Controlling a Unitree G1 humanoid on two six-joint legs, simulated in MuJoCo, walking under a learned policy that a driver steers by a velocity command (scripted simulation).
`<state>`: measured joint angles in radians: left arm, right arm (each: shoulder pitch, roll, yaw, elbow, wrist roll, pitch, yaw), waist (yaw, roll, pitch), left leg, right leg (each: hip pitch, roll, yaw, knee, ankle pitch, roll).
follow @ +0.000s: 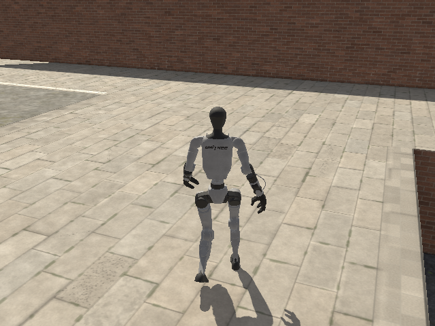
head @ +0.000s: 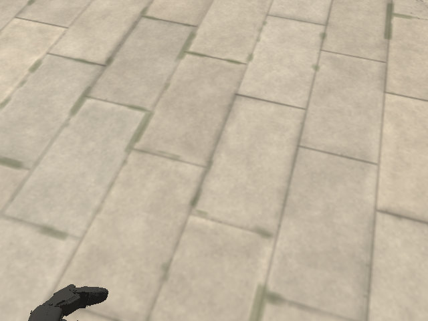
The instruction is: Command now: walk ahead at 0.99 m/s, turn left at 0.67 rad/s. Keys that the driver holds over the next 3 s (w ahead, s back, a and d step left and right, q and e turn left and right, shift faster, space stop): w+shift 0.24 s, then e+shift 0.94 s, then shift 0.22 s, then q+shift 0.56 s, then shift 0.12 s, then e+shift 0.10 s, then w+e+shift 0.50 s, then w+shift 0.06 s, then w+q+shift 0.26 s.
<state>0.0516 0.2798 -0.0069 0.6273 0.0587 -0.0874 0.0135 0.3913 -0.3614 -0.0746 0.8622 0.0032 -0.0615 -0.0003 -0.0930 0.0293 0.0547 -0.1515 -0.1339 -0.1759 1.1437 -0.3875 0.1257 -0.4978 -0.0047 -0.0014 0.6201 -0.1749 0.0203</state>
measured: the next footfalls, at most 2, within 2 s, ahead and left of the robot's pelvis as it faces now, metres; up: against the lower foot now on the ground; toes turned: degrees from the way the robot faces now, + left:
left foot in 0.36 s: +0.52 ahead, +0.12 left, +0.00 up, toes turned +7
right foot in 0.78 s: +0.72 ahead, -0.09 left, +0.00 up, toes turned -16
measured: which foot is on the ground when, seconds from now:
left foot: up 0.00-0.34, down 0.36-0.80, up 0.82-1.00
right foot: down 0.00-0.34, up 0.36-0.76, down 0.78-1.00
